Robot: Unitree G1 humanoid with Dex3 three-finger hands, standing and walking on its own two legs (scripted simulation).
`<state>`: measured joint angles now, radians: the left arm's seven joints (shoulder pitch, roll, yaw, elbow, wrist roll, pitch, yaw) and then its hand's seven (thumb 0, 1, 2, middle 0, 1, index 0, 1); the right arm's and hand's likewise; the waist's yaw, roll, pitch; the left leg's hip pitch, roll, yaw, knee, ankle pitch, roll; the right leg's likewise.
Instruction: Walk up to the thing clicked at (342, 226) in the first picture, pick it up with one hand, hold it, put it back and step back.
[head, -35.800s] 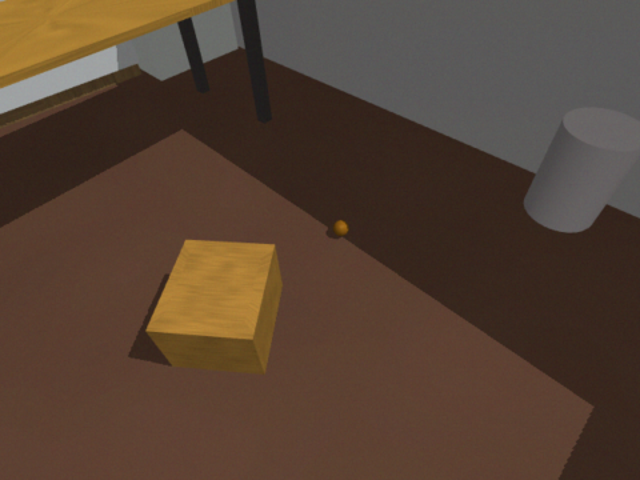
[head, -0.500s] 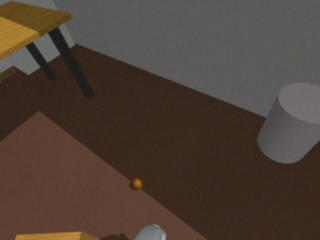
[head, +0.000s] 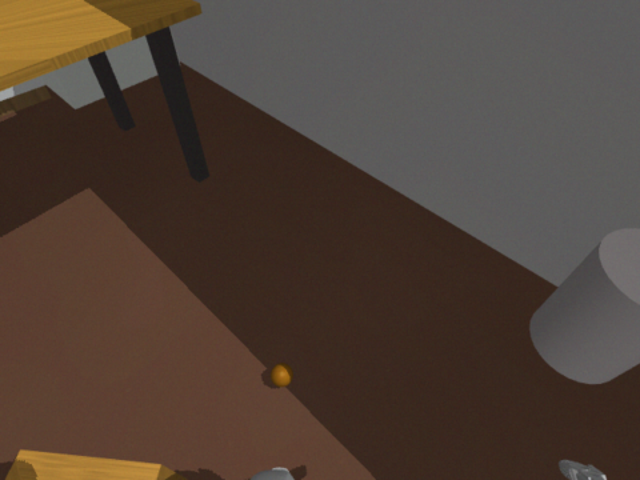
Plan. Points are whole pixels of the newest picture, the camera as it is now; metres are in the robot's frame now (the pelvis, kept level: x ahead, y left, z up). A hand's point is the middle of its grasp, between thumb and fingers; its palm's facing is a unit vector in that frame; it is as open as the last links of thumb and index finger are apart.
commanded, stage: walk up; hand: left
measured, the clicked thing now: (281, 374) +0.50 +0.15 -0.72
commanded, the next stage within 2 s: none
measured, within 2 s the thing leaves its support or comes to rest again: neither
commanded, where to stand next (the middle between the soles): +0.09 -0.04 m, yaw -7 degrees
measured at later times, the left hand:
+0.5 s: hand out of the picture +0.04 +0.23 -0.15, palm faces -0.13 -0.90 -0.42, open 7.3 cm
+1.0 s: hand out of the picture +0.10 +0.27 -0.15, palm faces -0.06 -0.92 -0.39, open 7.3 cm
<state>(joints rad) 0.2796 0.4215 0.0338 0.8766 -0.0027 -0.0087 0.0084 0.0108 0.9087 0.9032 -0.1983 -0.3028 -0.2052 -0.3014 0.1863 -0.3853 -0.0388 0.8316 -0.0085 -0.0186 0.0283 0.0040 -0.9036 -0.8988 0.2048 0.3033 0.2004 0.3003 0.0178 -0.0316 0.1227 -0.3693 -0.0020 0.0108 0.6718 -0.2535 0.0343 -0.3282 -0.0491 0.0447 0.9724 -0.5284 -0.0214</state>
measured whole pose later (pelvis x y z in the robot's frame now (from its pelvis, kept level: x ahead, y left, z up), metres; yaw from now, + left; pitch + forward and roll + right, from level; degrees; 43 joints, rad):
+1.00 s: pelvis -0.01 -0.01 +0.01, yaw -4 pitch -2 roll -1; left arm 0.16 0.43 0.05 0.86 -0.03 0.04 0.03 0.01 0.91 0.90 -0.20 -0.30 -0.21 -0.30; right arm 0.11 -0.38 -0.03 0.85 0.01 -0.01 -0.02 0.00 -0.90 -0.90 0.21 0.30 0.20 0.30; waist 0.01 -0.03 0.20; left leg -0.34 0.01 0.03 0.60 -0.21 0.04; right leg -0.48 0.06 0.13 1.19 -0.56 -0.02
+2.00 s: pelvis -0.06 -0.05 +0.00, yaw -3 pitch -3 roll -1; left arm 0.14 0.36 0.05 0.94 0.00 -0.04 0.02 0.01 0.91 0.90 -0.20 -0.30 -0.21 -0.30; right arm 0.26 -0.42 -0.05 0.89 0.01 0.04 0.00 0.01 -0.90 -0.90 0.20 0.30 0.20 0.30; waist -0.04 0.04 0.17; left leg -0.27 -0.01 -0.08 0.86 -0.51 0.02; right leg -0.40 -0.03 -0.04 0.59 -0.14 0.00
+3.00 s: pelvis -0.04 -0.02 +0.00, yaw -5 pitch -4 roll +1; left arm 0.26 0.44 0.05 0.92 0.02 0.00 -0.04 0.01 0.91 0.90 -0.20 -0.30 -0.21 -0.30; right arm 0.20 -0.34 -0.04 0.90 -0.02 -0.06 0.03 0.00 -0.90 -0.90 0.21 0.30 0.20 0.30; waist 0.01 -0.06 0.10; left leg -0.34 0.02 0.06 0.61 -0.26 0.04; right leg -0.40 0.00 0.03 1.05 -0.52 -0.05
